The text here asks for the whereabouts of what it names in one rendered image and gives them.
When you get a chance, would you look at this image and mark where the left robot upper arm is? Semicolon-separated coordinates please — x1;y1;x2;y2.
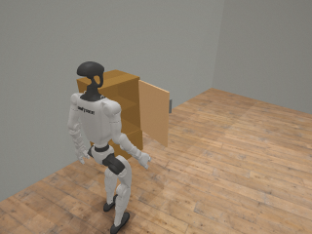
67;93;83;132

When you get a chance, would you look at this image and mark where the robot left foot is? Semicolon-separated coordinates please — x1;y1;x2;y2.
103;194;118;213

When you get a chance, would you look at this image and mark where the handle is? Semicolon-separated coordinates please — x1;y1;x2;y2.
169;98;173;114

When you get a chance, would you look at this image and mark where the left robot hand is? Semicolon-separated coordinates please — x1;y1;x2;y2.
75;145;91;165

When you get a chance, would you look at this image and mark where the cupboard door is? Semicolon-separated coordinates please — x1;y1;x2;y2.
138;80;170;147

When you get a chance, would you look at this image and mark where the right robot forearm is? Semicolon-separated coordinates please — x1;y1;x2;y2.
119;134;143;160

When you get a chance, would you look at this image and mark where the robot left shin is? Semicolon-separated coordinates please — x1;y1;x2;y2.
104;168;118;205

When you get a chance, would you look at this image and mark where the right robot hand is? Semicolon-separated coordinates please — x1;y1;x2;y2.
138;152;152;169

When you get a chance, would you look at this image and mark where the left robot forearm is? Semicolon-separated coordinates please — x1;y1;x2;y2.
67;128;84;150

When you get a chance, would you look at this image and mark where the right robot upper arm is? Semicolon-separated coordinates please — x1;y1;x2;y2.
101;99;124;145

